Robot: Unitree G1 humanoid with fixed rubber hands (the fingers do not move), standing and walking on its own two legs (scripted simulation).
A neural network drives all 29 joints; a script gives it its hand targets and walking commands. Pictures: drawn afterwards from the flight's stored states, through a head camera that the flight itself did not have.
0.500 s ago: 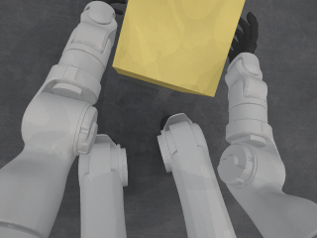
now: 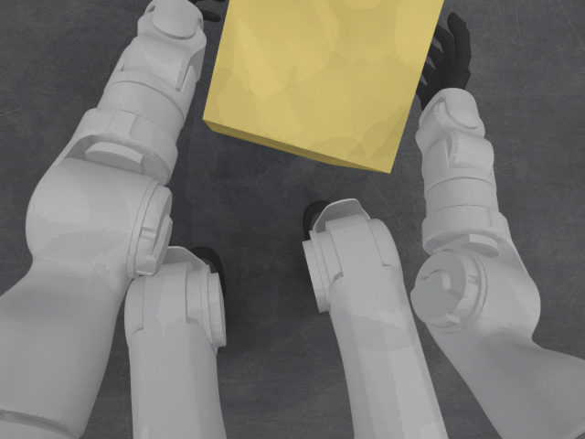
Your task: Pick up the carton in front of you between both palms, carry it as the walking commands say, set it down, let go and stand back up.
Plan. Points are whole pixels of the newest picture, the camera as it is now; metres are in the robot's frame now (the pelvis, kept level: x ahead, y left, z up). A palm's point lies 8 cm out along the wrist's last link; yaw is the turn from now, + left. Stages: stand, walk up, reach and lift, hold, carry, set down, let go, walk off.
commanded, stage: set down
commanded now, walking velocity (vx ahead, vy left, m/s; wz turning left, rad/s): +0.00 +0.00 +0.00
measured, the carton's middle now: (303, 75) +0.48 -0.12 -0.26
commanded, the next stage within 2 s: let go in 1.80 s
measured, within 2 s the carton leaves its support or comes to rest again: neither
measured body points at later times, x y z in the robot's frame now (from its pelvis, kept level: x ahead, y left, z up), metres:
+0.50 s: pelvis +0.00 +0.00 -0.01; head +0.36 +0.00 +0.25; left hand +0.56 +0.01 -0.20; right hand +0.43 -0.27 -0.20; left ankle +0.09 +0.10 -0.36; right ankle +0.13 -0.15 -0.36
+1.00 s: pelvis -0.01 -0.01 +0.01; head +0.33 -0.05 +0.29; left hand +0.58 +0.01 -0.13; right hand +0.41 -0.33 -0.13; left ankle +0.09 +0.10 -0.36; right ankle +0.13 -0.14 -0.36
